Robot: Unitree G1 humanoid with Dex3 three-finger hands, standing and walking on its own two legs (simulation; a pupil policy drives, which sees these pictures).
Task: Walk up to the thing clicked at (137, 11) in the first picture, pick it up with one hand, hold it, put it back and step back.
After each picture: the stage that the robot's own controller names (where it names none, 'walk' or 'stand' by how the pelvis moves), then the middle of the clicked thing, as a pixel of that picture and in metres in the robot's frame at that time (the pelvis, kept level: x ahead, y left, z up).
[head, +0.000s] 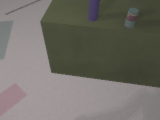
stand; (131, 18) +0.96 -0.28 -0.11
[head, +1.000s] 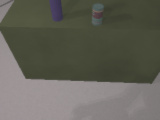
walk; (97, 14) +0.88 -0.01 -0.07
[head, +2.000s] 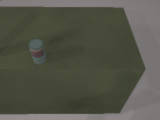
walk; (38, 52) +0.56 +0.29 -0.09
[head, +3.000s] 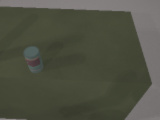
stand; (34, 60) +0.50 +0.25 -0.08
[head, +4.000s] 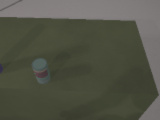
stand; (41, 71) +0.47 +0.23 -0.11
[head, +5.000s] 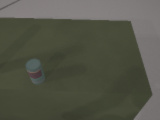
stand; (35, 71) +0.47 +0.25 -0.11
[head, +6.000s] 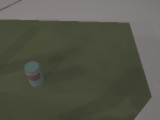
stand; (34, 74) +0.46 +0.26 -0.11
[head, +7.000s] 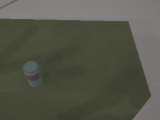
stand; (33, 74) +0.46 +0.26 -0.11
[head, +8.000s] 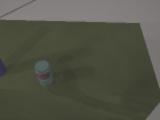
rise first; (44, 73) +0.47 +0.24 -0.10
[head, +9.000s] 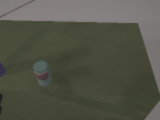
go down; (42, 73) +0.47 +0.24 -0.10
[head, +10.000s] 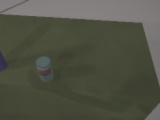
go down; (45, 69) +0.48 +0.22 -0.10
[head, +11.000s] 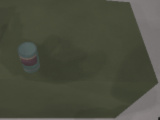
go down; (29, 58) +0.46 +0.21 -0.04
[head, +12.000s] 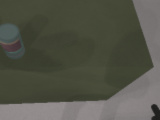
close in; (11, 42) +0.48 +0.22 -0.02
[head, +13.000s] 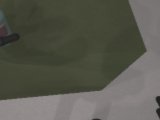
close; out of the picture +0.51 +0.22 +0.01
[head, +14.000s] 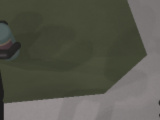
lift; (4, 43) +0.47 +0.21 +0.00
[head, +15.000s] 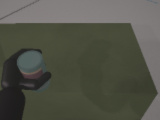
lift; (35, 72) +0.32 +0.16 +0.14
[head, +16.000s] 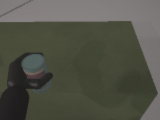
hold; (37, 74) +0.34 +0.17 +0.09
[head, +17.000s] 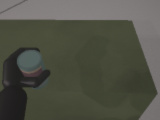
hold; (34, 70) +0.33 +0.17 +0.11
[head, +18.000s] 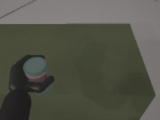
crouch; (39, 77) +0.33 +0.16 +0.09
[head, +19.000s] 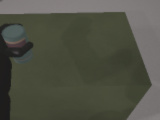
crouch; (18, 45) +0.44 +0.22 +0.11
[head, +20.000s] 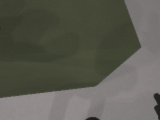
lower; out of the picture +0.51 +0.25 +0.01
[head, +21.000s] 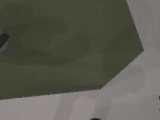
lower; out of the picture +0.49 +0.23 +0.01
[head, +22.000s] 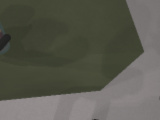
lower; out of the picture +0.49 +0.23 +0.00
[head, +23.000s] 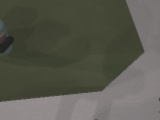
lower; out of the picture +0.49 +0.23 +0.01
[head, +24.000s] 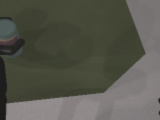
loosen; (8, 39) +0.48 +0.20 +0.01
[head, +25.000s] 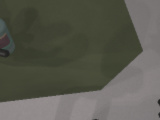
withdraw; out of the picture +0.49 +0.21 +0.00
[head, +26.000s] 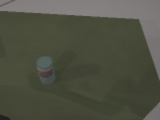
sink last; (46, 70) +0.45 +0.20 -0.06
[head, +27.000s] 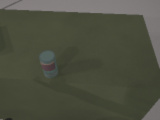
stand; (49, 64) +0.48 +0.21 -0.06
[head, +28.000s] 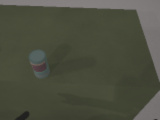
stand; (39, 64) +0.46 +0.21 -0.04
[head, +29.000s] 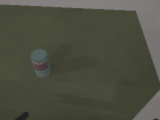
stand; (41, 63) +0.47 +0.21 -0.04
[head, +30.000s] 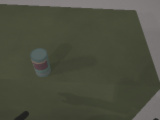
stand; (41, 63) +0.47 +0.21 -0.04
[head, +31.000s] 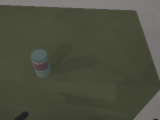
stand; (41, 63) +0.47 +0.21 -0.04
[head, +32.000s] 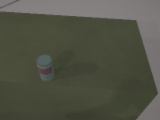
stand; (45, 68) +0.48 +0.20 -0.08
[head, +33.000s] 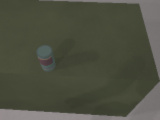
walk; (46, 58) +0.49 +0.20 -0.10
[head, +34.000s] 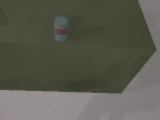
walk; (61, 29) +0.66 +0.13 -0.09
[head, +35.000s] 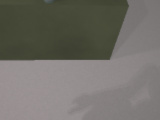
walk; out of the picture +0.97 +0.29 -0.08
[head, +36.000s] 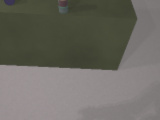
stand; (63, 3) +1.01 +0.20 -0.09
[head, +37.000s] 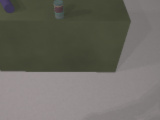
stand; (59, 9) +1.03 +0.21 -0.11
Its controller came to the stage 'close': yes
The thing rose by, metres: 0.21
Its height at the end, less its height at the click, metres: +0.00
